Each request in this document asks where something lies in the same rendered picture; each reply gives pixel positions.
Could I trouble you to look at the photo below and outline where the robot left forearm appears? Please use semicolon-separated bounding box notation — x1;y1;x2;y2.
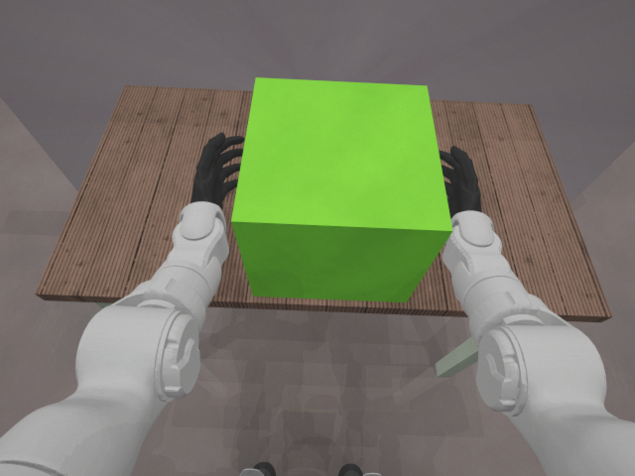
75;201;229;383

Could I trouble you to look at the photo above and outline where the robot right forearm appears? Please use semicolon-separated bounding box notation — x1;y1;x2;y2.
443;210;606;400

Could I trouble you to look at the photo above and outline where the carton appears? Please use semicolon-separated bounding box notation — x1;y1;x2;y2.
231;77;452;302

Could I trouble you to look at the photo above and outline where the left robot upper arm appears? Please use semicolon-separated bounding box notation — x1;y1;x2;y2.
0;305;200;476

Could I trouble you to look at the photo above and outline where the right robot upper arm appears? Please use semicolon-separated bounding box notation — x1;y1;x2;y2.
476;325;635;476

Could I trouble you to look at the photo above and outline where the robot left hand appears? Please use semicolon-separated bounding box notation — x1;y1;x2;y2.
190;132;244;209

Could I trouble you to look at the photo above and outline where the robot right hand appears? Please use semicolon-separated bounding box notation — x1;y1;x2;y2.
439;146;482;220

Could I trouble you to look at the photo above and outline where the table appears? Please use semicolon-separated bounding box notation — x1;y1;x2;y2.
35;85;612;378

